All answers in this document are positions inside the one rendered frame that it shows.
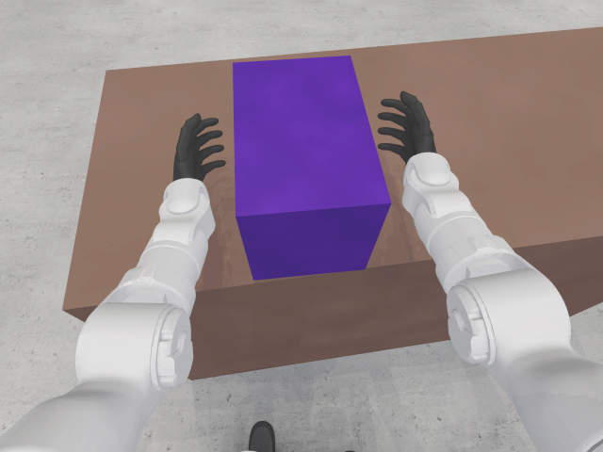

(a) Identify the left robot forearm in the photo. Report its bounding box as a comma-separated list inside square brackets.
[75, 178, 216, 378]

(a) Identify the right robot upper arm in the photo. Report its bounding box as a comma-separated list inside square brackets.
[447, 267, 603, 452]

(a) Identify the pedestal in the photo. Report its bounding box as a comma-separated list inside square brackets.
[62, 26, 603, 380]

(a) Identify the right robot forearm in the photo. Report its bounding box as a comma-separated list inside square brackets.
[402, 153, 571, 341]

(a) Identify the robot right hand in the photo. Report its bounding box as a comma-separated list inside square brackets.
[378, 91, 437, 165]

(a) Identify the carton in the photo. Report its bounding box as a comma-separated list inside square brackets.
[233, 56, 391, 281]

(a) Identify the left robot foot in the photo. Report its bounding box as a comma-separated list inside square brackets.
[249, 421, 275, 452]

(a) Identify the robot left hand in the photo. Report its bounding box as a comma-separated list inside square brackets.
[173, 113, 226, 181]

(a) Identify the left robot upper arm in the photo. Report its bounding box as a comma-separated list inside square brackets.
[0, 302, 193, 452]

